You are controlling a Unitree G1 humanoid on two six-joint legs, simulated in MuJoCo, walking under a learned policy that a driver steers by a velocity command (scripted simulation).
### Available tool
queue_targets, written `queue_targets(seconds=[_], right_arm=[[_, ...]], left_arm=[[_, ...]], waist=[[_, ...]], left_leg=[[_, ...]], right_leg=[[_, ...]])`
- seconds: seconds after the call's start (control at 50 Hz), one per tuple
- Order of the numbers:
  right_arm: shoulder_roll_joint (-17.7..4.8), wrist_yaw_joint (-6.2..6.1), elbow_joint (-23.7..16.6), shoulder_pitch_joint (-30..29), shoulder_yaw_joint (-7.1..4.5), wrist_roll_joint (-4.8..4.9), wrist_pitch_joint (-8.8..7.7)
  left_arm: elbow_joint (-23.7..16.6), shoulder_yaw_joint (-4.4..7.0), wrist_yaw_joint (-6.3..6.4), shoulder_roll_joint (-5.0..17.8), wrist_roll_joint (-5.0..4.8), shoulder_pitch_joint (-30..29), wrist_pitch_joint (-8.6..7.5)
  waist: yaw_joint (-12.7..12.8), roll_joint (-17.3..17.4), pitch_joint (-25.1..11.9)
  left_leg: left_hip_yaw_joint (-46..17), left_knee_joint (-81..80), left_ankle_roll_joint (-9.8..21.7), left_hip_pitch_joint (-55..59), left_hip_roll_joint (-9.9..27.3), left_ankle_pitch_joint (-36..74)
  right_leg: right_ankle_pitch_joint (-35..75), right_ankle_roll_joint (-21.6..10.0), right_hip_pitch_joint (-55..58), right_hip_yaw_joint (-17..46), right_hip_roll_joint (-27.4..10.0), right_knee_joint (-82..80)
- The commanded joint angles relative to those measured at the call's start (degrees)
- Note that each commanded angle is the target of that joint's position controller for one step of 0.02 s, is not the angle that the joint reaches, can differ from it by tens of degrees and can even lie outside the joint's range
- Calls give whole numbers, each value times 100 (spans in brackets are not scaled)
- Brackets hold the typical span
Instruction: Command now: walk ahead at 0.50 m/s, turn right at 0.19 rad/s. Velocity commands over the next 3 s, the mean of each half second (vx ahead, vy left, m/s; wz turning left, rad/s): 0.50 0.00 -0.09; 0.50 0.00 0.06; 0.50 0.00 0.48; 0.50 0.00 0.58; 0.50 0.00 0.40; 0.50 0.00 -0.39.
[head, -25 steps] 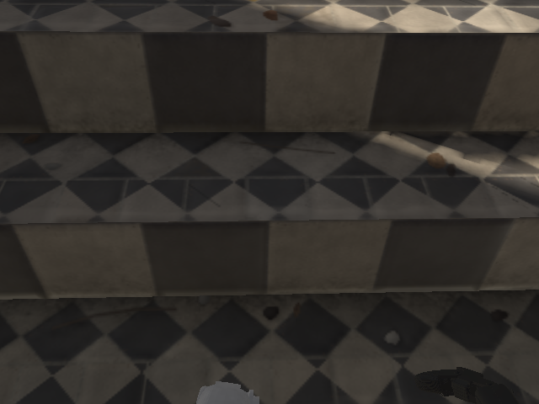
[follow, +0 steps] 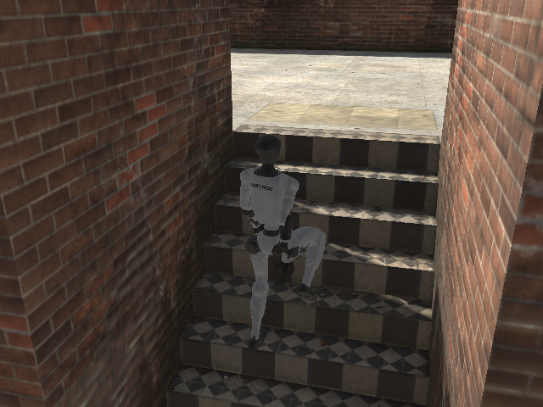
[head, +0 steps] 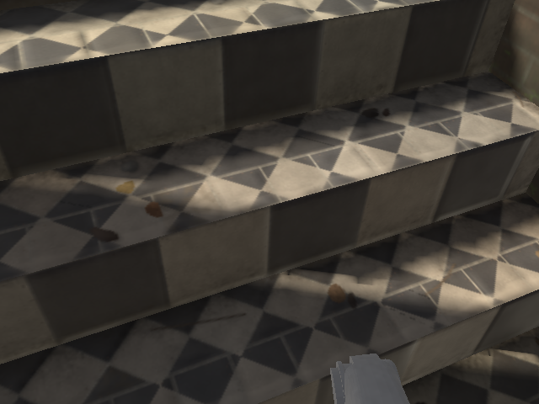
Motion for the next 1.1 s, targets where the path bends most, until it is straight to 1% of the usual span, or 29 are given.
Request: queue_targets(seconds=[0.02, 0.08, 0.12, 0.14, 0.18, 0.24, 0.26, 0.28, 0.3, 0.32, 0.34, 0.36, 0.38, 0.46, 0.54, 0.6, 0.62, 0.64, 0.66, 0.68, 0.7, 0.72, 0.74, 0.8, 0.84, 0.86, 0.92, 1.0, 1.1], right_arm=[[-197, 96, 70, 426, 106, -196, -118], [-106, 264, 471, 1358, 158, -210, -79], [15, 438, 631, 1507, 209, 48, -11], [-211, 456, 331, 447, 168, 252, -49], [-1181, 415, 288, 921, -5, 447, -296], [-2089, 556, 128, 380, -481, 387, -335], [-1509, 718, -153, 421, -420, 43, -294], [-816, 816, -111, 708, -393, 127, -125], [-664, 702, -8, 542, -505, 471, -64], [-496, -134, -1515, -1127, -580, 835, -390], [31, 172, -419, -528, -333, 530, -96], [138, -422, -2358, -1931, -345, 646, -278], [258, -519, -2434, -1761, -223, 647, -278], [699, -764, -2875, -2081, 40, 793, 23], [296, -849, -3782, -3449, 165, 857, 201], [106, -723, -3313, -2798, 147, 942, 350], [58, -719, -3050, -2405, 133, 982, 330], [-2, -726, -2712, -1440, 64, 989, 367], [-289, -700, -2553, -1025, -17, 986, 326], [-641, -733, -2359, -1121, -155, 894, 297], [-1267, -835, -1986, -327, -422, 722, 407], [-1552, -886, -1626, -572, -639, 749, 569], [-1386, -882, -1704, -1347, -642, 655, 583], [-20, -787, -1026, -1787, -375, 617, 336], [413, -629, -821, -1600, -278, 633, 183], [190, -177, -1263, -2146, -134, 165, 239], [-578, -27, -1243, -1849, -259, 295, 151], [-460, 16, -736, -307, -237, 261, 69], [-294, -74, -39, 616, -59, -78, 45]], left_arm=[[-754, -155, 94, -26, 44, -1079, 142], [-1197, -192, 71, -12, 117, -2075, 432], [-1635, -301, -123, -272, 177, -3121, 670], [-1652, -281, -240, -253, 164, -2714, 705], [-1797, -225, -338, -169, 95, -2497, 703], [-1216, 86, -129, 540, 30, -554, 586], [-426, 206, -32, 899, 101, 1406, 626], [128, 261, -60, 1068, 373, 2610, 557], [365, 524, -41, 1258, 484, 3211, 314], [483, 606, 374, 952, -4, 1314, -10], [672, 352, 51, 696, 199, 1604, -104], [1047, 350, 384, -45, 80, 1186, -313], [1126, 201, 516, -444, 151, 971, -429], [1464, 94, 338, -358, 153, 1609, -909], [1458, 46, 294, 97, -51, 1625, -952], [1113, 123, 651, 449, -357, 1708, -837], [1050, 178, 745, 742, -530, 2083, -849], [971, 348, 781, 1313, -470, 2130, -927], [767, 497, 709, 1588, -518, 2008, -950], [598, 455, 621, 1047, -426, 2557, -954], [270, 438, 455, 779, -269, 2615, -930], [-8, 549, 244, 571, 94, 1893, -845], [-516, 504, 175, -28, 358, 1609, -769], [-1239, 159, 302, -962, 377, 1333, -532], [-1313, 46, 351, -985, 241, 1546, -508], [-662, 154, 26, 141, -353, 1469, -275], [-873, 251, 56, 364, 165, 1025, -275], [-621, 52, 57, 44, 342, 388, -23], [-1152, -333, 187, -263, 207, -1029, -182]], waist=[[148, 468, 909], [-183, 613, 828], [-112, 843, 929], [504, 812, 766], [776, 1618, -33], [1567, 1951, -702], [1784, 420, -2160], [1619, -811, -2457], [1805, -554, -1335], [867, 360, -671], [1163, 92, 43], [328, 612, 671], [-4, 672, 770], [-136, -5, 1107], [-290, 459, 1535], [-318, -1, 398], [-422, -189, -251], [-802, -818, -926], [-988, -1021, -1289], [-527, -746, -1643], [-615, 634, -2052], [-411, 1396, -1488], [-16, 909, -654], [851, 161, 1232], [917, 252, 1216], [405, 33, 1171], [635, 444, 95], [81, 938, 282], [-254, 782, 1045]], left_leg=[[-1824, -1809, 1056, 1197, 1595, 157], [-1353, -2274, 1158, 1379, 1648, 1075], [-1056, -2871, 1263, 789, 1899, 2980], [-284, -2684, 1182, -225, 1530, 5065], [-311, -1767, 1141, 78, 1704, 11166], [-856, 31, 819, 1156, 1719, 13040], [-1471, 1969, 759, -796, 1322, 10389], [-1772, 4286, 502, -2445, -131, 2733], [-3224, 7869, 563, -3417, -491, 2861], [-1813, 9481, 284, -3750, -354, 1774], [-3295, 10238, 658, -5022, -545, 2641], [-2202, 10236, 552, -4766, -222, 1571], [-2289, 10202, 596, -4812, -188, 1588], [-1736, 11815, 638, -6275, -422, 647], [-1040, 9420, 567, -5799, -121, 530], [-46, 6383, 573, -2326, -53, 583], [76, 5777, 550, -1583, -378, 292], [7, 5448, 513, -1278, -551, -199], [-55, 3955, 447, -1004, -774, -510], [-1121, 3314, 635, -98, -569, -1188], [-3758, 2016, 1249, 466, 567, -2735], [-5716, -55, 1489, -11, 732, -3707], [-6143, -646, 1211, -706, 948, -4124], [-4054, 184, 358, -2430, 767, -2394], [-3427, -43, 398, -2312, 657, -1460], [-3370, -119, 702, -2064, 541, -861], [-2738, -450, 1037, -1823, 396, 275], [-3535, -553, 1364, -380, 829, -344], [-4018, -754, 1249, 1000, 1285, -494]], right_leg=[[38, -405, -2057, -237, -391, 121], [418, -242, -1700, -889, -811, -1355], [-959, -177, -616, -1647, -1149, -1588], [-964, -234, 1150, -2354, -899, -2500], [-1501, 192, 3143, -2559, -178, -3096], [-1937, 358, 5623, -1925, 453, -6212], [1163, -301, 8662, 64, -251, -6614], [696, -1059, 9425, 2813, -1472, -9054], [-675, -916, 8326, 4047, -2002, -9989], [-2143, -490, 7751, 3094, -1842, -9886], [-2048, -503, 7009, 3081, -1771, -9804], [-2641, 111, 6509, 1724, -1574, -9961], [-2065, 430, 6125, 981, -1436, -10036], [-708, 490, 6162, -30, -1463, -10802], [-1282, 807, 5361, -910, -1027, -11924], [3290, 447, 5724, -1760, -1006, -12539], [6374, 269, 6573, -1762, -1103, -11724], [8824, 127, 7722, -1700, -1471, -10723], [9136, 187, 8578, -1611, -1570, -9579], [8033, 466, 8005, -1288, -1232, -8091], [5297, 653, 6838, -1170, -710, -5959], [217, 752, 5448, -541, 198, -3710], [-141, 781, 4152, 206, 368, -1517], [468, 629, 2716, 231, 100, -811], [396, 676, 2312, 95, 112, -380], [651, 40, 1106, 1301, 375, -1167], [786, 279, 1614, 105, 102, -2130], [-252, 620, -136, -299, -186, -114], [-1000, 164, -2255, -392, -762, 374]])
Next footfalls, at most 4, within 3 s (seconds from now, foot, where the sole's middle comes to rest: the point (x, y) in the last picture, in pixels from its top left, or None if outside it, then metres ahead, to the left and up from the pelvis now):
0.24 right None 0.31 -0.11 -0.57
0.66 left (222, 345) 0.52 0.08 -0.36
1.28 right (354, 152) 0.82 -0.18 -0.16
1.92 left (198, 16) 0.97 0.12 0.05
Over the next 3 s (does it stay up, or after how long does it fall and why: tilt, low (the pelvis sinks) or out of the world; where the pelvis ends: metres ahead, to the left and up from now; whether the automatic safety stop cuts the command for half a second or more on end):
stays up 1.35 0.27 1.01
